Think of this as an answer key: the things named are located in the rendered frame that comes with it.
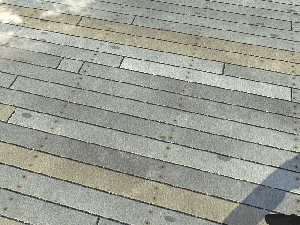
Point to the robot right hand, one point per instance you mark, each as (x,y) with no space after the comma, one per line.
(282,219)

